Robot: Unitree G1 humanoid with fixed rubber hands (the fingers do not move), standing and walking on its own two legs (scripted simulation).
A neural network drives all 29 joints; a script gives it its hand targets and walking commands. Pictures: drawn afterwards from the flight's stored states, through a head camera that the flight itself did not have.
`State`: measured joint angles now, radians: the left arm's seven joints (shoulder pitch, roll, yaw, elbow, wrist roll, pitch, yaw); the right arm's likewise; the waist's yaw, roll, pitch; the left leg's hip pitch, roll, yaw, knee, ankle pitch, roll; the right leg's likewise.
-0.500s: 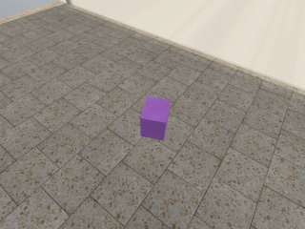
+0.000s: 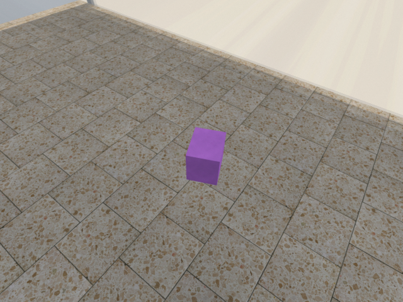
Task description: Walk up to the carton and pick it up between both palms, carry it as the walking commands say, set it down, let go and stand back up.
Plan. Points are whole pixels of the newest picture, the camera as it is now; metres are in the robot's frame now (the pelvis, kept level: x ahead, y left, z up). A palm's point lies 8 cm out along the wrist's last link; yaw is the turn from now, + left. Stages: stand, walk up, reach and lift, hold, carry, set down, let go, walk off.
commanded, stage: stand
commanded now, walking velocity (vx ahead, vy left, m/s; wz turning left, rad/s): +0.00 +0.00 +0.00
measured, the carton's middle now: (206, 156) +1.01 -0.02 -0.67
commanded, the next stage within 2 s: walk up in 0.46 s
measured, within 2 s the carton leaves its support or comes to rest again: neither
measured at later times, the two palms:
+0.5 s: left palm out of the picture +0.07 +0.28 -0.13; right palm out of the picture +0.08 -0.30 -0.12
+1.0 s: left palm out of the picture +0.11 +0.28 -0.11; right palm out of the picture +0.10 -0.36 -0.13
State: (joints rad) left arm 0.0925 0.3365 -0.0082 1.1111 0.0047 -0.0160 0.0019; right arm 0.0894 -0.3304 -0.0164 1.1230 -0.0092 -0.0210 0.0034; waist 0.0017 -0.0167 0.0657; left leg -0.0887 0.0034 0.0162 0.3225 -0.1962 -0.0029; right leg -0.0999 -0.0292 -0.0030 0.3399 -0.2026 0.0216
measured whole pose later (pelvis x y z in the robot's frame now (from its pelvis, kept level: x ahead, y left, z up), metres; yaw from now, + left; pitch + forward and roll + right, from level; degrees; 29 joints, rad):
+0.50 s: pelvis +0.00 +0.00 +0.00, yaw +0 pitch -2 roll +0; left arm 0.11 0.34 -0.01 1.11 0.01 -0.01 0.00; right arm 0.09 -0.33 -0.02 1.13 -0.01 -0.02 0.00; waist 0.00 -0.02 0.07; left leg -0.08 0.01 0.01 0.31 -0.19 -0.01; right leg -0.09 -0.03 -0.01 0.33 -0.20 0.02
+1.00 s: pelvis +0.06 -0.04 -0.02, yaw -2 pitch -3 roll -1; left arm 0.33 0.38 0.06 0.90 0.02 -0.08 -0.03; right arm 0.27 -0.43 -0.09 0.94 -0.02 -0.03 0.04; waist 0.01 0.05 0.08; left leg -0.39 0.01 -0.07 1.02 -0.43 0.03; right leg -0.17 0.02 -0.05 0.59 -0.37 -0.03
